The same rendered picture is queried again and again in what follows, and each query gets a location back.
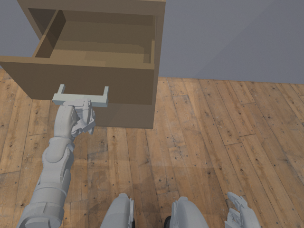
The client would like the handle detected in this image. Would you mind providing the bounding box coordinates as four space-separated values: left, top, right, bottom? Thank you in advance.
52 84 109 107

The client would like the cabinet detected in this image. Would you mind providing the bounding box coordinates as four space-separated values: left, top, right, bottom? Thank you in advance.
17 0 166 129

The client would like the robot thigh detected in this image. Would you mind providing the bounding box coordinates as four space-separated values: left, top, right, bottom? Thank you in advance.
171 200 209 228
100 197 134 228

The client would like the drawer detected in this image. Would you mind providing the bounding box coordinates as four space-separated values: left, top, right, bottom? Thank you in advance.
0 10 156 105

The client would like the robot right hand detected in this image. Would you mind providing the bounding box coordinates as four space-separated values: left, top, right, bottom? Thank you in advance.
225 192 261 228

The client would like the robot left forearm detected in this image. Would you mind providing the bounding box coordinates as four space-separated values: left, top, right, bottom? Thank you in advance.
16 136 75 228

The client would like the robot left thigh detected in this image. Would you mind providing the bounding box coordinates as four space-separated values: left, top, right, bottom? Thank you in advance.
100 197 134 228

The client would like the robot left hand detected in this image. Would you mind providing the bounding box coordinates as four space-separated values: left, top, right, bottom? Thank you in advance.
54 98 96 142

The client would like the robot right thigh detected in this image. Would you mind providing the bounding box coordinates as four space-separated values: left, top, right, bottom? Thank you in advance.
171 200 209 228

